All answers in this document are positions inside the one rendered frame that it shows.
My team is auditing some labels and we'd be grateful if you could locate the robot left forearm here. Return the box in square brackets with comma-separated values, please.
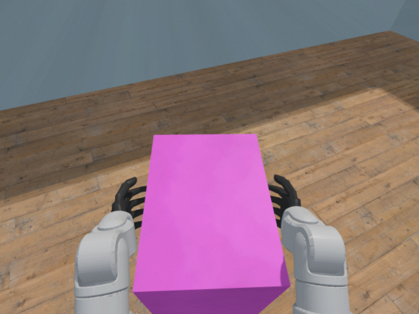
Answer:
[74, 211, 137, 314]

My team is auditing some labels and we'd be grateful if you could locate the right robot hand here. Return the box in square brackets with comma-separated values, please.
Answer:
[268, 175, 301, 228]

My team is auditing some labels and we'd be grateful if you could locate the left robot hand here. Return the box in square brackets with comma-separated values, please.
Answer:
[111, 177, 147, 229]

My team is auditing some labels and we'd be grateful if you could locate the carton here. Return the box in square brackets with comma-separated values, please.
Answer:
[132, 134, 291, 314]

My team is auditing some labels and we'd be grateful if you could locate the robot right forearm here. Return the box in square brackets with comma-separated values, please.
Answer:
[281, 206, 353, 314]

